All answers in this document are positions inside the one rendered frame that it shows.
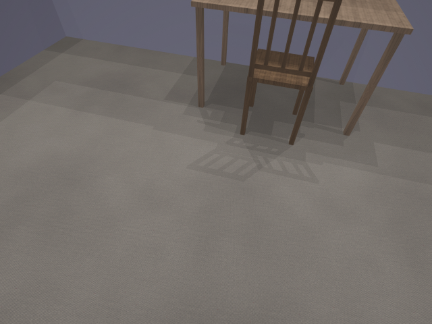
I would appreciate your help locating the chair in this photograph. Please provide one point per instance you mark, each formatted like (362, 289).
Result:
(286, 69)

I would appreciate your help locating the table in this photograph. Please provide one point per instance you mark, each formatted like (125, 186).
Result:
(381, 15)

